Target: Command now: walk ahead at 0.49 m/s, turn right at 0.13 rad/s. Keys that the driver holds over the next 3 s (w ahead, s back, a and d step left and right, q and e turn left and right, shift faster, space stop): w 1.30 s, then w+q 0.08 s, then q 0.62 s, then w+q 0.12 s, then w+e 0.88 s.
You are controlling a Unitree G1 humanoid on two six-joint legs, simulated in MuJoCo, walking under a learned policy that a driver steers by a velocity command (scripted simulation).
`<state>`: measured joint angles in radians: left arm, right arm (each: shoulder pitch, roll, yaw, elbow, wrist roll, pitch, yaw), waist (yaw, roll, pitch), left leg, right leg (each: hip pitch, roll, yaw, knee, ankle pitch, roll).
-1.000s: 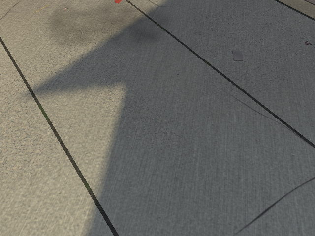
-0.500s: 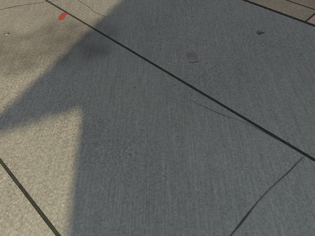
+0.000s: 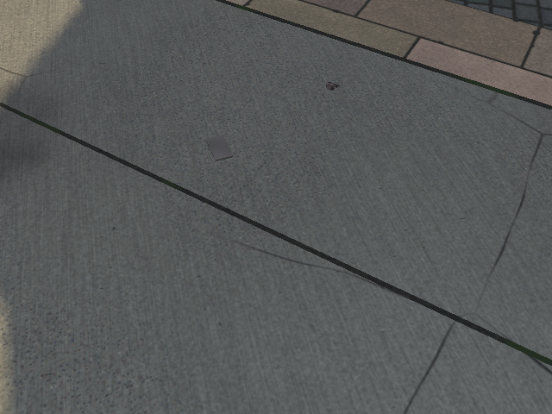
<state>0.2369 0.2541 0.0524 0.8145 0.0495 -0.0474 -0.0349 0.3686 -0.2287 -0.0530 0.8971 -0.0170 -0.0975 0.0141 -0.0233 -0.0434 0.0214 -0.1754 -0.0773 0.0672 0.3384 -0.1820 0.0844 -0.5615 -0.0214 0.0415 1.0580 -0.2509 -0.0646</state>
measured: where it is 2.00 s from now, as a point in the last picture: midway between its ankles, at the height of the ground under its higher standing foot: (280, 264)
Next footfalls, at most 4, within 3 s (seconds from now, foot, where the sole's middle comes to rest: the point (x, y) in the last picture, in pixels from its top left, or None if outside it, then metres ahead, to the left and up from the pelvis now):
0.28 right None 0.31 -0.12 -0.78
0.82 left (246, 369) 0.61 0.07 -0.78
1.38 right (308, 265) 0.91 -0.10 -0.78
1.86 left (239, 248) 0.97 0.10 -0.78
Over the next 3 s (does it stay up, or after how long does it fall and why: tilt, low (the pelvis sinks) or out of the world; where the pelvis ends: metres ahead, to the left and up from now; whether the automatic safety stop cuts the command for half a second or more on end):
stays up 1.20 0.11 0.00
